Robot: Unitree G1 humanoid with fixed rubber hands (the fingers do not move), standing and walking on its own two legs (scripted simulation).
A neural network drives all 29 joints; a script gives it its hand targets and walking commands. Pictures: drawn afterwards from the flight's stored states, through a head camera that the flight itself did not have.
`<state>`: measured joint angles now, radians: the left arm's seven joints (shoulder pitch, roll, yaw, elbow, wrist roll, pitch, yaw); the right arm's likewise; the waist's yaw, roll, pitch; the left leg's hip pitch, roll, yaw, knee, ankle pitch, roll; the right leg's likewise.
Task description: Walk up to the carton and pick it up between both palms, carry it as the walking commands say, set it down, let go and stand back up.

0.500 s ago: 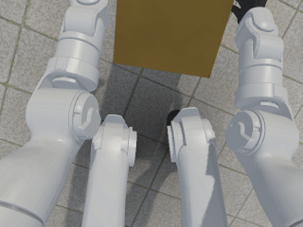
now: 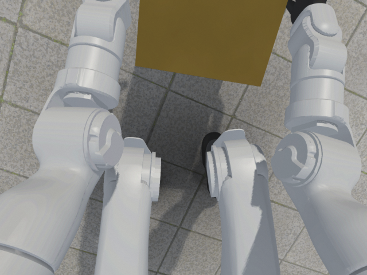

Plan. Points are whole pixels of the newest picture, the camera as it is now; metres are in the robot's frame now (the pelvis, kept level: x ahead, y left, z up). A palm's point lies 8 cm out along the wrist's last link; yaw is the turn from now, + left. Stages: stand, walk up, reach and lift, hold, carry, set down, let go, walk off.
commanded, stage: set down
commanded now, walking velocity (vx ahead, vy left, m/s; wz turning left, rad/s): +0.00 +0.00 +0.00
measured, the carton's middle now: (203, 13) +0.53 -0.08 -0.25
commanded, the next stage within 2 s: none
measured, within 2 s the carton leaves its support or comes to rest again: rests again in 1.08 s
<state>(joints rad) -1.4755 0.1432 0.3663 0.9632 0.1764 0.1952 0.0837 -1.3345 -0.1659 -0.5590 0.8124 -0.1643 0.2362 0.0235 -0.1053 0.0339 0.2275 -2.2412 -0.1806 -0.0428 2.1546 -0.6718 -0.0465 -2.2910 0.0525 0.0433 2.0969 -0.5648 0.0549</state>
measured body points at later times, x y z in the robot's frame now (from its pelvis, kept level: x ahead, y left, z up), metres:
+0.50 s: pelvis +0.01 +0.00 -0.01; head +0.38 -0.02 +0.24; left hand +0.59 +0.06 -0.18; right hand +0.53 -0.24 -0.17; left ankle +0.08 +0.11 -0.36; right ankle +0.11 -0.13 -0.36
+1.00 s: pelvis +0.00 +0.00 -0.01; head +0.38 -0.02 +0.23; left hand +0.59 +0.06 -0.18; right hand +0.53 -0.24 -0.18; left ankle +0.08 +0.11 -0.36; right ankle +0.11 -0.13 -0.36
